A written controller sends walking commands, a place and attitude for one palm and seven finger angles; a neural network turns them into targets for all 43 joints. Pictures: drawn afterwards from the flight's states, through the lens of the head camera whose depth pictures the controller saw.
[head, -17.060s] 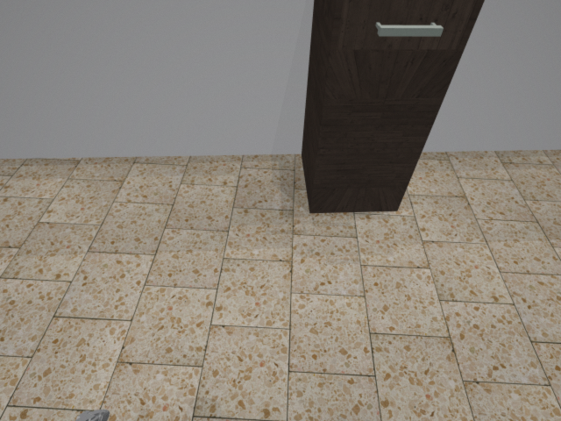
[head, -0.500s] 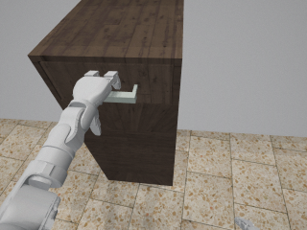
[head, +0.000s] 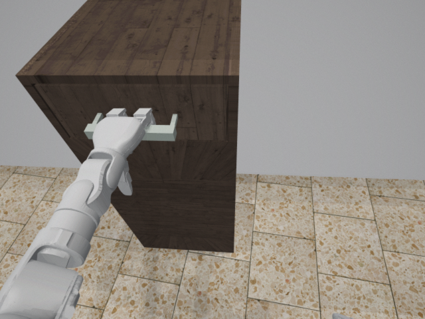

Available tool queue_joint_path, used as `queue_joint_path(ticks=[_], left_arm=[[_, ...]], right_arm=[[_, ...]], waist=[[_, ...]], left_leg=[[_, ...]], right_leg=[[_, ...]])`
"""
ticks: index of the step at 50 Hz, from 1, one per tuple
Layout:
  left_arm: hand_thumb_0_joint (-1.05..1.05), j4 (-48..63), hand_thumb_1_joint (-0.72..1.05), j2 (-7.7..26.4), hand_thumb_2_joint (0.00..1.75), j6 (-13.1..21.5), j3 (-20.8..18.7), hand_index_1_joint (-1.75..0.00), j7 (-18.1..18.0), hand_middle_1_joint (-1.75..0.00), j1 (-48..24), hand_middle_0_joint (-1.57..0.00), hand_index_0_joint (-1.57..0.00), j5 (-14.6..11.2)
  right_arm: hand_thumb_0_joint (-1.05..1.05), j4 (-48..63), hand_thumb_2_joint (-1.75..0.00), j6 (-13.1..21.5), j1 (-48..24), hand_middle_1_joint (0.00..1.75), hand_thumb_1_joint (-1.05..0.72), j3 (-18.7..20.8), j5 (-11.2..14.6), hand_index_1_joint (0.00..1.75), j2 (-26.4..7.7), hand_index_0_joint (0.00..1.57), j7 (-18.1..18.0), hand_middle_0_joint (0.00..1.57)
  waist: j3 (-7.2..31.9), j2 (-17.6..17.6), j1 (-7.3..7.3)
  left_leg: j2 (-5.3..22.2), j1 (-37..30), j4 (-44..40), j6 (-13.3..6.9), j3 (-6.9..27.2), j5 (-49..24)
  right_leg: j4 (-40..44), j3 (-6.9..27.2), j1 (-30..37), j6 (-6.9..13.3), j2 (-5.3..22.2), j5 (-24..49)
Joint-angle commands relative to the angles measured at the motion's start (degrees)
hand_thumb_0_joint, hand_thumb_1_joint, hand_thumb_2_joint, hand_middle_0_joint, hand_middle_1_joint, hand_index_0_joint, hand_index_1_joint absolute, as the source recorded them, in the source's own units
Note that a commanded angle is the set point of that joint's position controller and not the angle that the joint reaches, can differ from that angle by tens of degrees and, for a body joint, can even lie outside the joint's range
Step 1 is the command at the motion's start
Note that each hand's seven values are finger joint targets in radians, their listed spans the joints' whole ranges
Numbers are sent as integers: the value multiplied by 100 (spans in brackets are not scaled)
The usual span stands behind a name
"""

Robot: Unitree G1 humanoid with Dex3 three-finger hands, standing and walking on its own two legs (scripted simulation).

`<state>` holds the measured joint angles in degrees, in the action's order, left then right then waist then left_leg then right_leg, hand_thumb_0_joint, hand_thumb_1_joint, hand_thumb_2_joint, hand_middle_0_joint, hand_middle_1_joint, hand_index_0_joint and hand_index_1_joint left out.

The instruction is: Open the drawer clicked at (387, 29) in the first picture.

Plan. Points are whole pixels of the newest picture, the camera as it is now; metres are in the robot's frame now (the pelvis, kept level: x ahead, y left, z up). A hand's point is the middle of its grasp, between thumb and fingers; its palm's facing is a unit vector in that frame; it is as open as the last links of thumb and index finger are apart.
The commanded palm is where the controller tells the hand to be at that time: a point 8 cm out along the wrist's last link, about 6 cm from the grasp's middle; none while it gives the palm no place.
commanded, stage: lower the fingers behind the handle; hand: left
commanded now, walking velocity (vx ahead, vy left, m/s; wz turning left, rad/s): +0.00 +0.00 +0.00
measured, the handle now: (133, 125) +0.47 +0.19 +0.10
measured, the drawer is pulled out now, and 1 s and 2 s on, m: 0.00 0.00 0.04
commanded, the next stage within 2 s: close the thumb around the handle in 0.52 s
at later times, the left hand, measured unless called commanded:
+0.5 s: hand (131, 150) +0.42 +0.19 +0.08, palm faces -0.01 -0.04 -1.00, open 13.9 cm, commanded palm +0.40 +0.21 +0.13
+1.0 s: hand (130, 151) +0.42 +0.20 +0.08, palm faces +0.00 -0.05 -1.00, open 9.8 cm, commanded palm +0.39 +0.20 +0.13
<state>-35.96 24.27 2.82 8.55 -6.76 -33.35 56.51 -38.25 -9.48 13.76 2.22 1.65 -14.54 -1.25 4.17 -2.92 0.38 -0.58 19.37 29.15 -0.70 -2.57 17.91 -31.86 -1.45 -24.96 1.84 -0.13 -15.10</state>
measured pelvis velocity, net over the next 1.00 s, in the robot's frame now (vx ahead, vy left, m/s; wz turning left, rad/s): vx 0.00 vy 0.01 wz -0.01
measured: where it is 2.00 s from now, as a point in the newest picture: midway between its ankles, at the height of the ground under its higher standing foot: outside the picture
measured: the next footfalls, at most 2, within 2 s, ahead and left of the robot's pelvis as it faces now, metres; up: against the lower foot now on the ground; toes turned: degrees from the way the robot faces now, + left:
none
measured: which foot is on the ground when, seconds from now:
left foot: down 0.00-1.00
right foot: down 0.00-1.00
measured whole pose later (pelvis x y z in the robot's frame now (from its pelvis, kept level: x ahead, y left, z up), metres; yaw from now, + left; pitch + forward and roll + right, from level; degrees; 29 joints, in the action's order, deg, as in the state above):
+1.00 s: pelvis +0.00 +0.01 +0.00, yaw +0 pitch +8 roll +1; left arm -35.6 23.4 1.6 8.7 -7.6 -32.7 56.9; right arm -37.6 -9.8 13.9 2.3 1.5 -14.3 -1.2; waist 5.2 -2.9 0.2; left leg -0.7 20.1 30.5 -1.2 -3.0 18.8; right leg -32.6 -1.0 -25.6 1.4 0.0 -15.5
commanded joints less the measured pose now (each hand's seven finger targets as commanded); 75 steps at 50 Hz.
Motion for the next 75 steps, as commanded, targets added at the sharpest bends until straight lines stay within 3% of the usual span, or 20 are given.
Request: queue_joint_path(ticks=[1,3,5,8,10,18,28,30,31,37,39,45,47,49,56,64,67,70,73,75], left_arm=[[0,1010,-50,1155,30,24,-508,-120,-303,-120,-2600,-30,-30,14],[0,865,-50,1276,30,34,-603,-120,-286,-120,-2493,-30,-30,36],[0,856,-50,1009,30,56,-431,-120,-265,-120,-2374,-30,-30,14],[0,998,-50,1197,30,89,-614,-120,-276,-120,-2194,-30,-30,26],[0,904,-50,1047,30,60,-464,-120,-289,-120,-2347,-30,-30,30],[0,762,-50,1409,30,25,-751,-120,-321,-120,-2316,-30,-30,62],[0,937,-50,1281,30,28,-661,-120,-331,-120,-2342,-30,-30,80],[0,1100,-50,1050,30,15,-495,-120,-342,-120,-2303,-30,-30,61],[0,984,-50,1101,30,-20,-547,-120,-345,-120,-2269,-30,-30,64],[0,1062,-16,1329,44,-44,-737,-124,-349,-124,-2165,-32,-32,63],[0,1029,-5,1134,49,-57,-573,-125,-331,-125,-2215,-33,-33,44],[0,1123,28,979,64,-80,-429,-128,-312,-128,-2244,-36,-36,59],[0,1125,40,1262,68,-82,-688,-130,-315,-130,-2146,-36,-36,53],[0,1195,51,1009,73,-89,-449,-131,-302,-131,-2242,-37,-37,40],[0,1077,90,1108,90,-129,-524,-135,-260,-135,-2153,-40,-40,52],[0,862,90,958,90,-138,-340,-135,-206,-135,-2473,-40,-40,29],[0,664,90,1138,90,-127,-486,-135,-196,-135,-2487,-40,-40,44],[0,549,90,855,90,-104,-211,-135,-203,-135,-2785,-40,-40,70],[0,663,90,950,90,-42,-348,-135,-212,-135,-2570,-40,-40,61],[0,876,90,713,90,-24,-197,-135,-195,-135,-2438,-40,-40,-3]], right_arm=[[0,628,-90,198,-66,30,-90,254,-10,30,-678,20,-82,20],[0,623,-90,183,-53,30,-90,254,-13,30,-692,20,-94,20],[0,640,-90,181,-39,30,-90,264,-15,30,-680,20,-66,20],[0,701,-90,153,-63,30,-90,275,-26,30,-695,20,-56,20],[0,689,-90,139,-81,30,-90,260,-17,30,-683,20,-59,20],[0,687,-90,135,-80,30,-90,232,-12,30,-702,20,-101,20],[0,732,-90,153,-89,30,-90,250,-16,30,-691,20,-86,20],[0,748,-90,157,-106,30,-90,274,-24,30,-662,20,-62,20],[0,716,-90,144,-84,30,-90,263,-18,30,-678,20,-64,20],[0,755,-90,136,-129,30,-90,251,-36,30,-711,20,-74,20],[0,726,-90,141,-133,30,-90,244,-18,30,-684,20,-69,20],[0,723,-90,143,-136,30,-90,255,-21,30,-671,20,-58,20],[0,724,-90,134,-121,30,-90,258,-26,30,-716,20,-58,20],[0,740,-90,138,-149,30,-90,249,-17,30,-677,20,-50,20],[0,739,-90,130,-162,30,-90,230,-11,30,-688,20,-69,20],[0,715,-90,130,-106,30,-90,218,-15,30,-675,20,-107,20],[0,690,-90,122,-90,30,-90,210,-10,30,-708,20,-129,20],[0,644,-90,133,-43,30,-90,209,-4,30,-677,20,-127,20],[0,692,-90,137,-29,30,-90,230,-28,30,-670,20,-111,20],[0,737,-90,140,-59,30,-90,237,-37,30,-650,20,-79,20]], waist=[[1969,387,-82],[1972,342,-72],[1932,419,-60],[2111,420,18],[1798,430,-68],[1904,489,-8],[2009,297,25],[2037,212,3],[1961,388,-26],[2088,413,68],[1842,400,2],[1878,290,-10],[1975,377,45],[1907,364,-19],[1813,369,24],[1824,449,-87],[1735,452,-80],[1579,420,-172],[1916,410,-45],[1921,414,-45]], left_leg=[[-103,-261,-89,-147,-34,-2040],[-118,-184,-65,-139,-36,-2011],[-111,-167,-53,-140,-45,-2021],[-116,-164,-11,-148,-47,-2193],[-105,-96,-26,-145,-50,-1976],[-108,3,-40,-153,-53,-1977],[-83,-181,-21,-126,-29,-2123],[-69,-315,14,-114,-28,-2272],[-61,-269,10,-111,-9,-2228],[-79,-198,-37,-117,-11,-2181],[-59,-182,-51,-119,-19,-2125],[-53,-331,-36,-96,4,-2198],[-55,-299,-46,-95,2,-2222],[-52,-301,-43,-101,7,-2237],[-62,-231,-68,-101,-9,-2137],[-78,-230,-27,-121,-14,-1984],[-86,-134,-42,-114,0,-1864],[-77,-166,-39,-109,27,-1719],[-95,-217,-7,-117,31,-1854],[-82,-261,5,-118,12,-1981]], right_leg=[[193,179,1415,39,2,1988],[166,189,1441,39,6,1980],[152,167,1379,39,-1,1997],[93,195,1530,47,2,2190],[145,176,1313,38,-1,1973],[105,196,1479,37,8,1998],[68,156,1341,67,-17,1927],[67,138,1271,73,-28,2015],[66,126,1248,66,-38,1976],[86,165,1475,71,-16,1977],[112,136,1313,64,-19,1936],[111,111,1194,79,-41,1856],[108,130,1345,86,-43,1871],[108,117,1280,75,-35,1956],[132,129,1289,75,-29,1884],[155,138,1227,52,-13,1814],[160,137,1200,58,-12,1669],[180,104,930,60,-18,1482],[131,135,1148,71,-13,1598],[127,129,1197,68,-10,1786]])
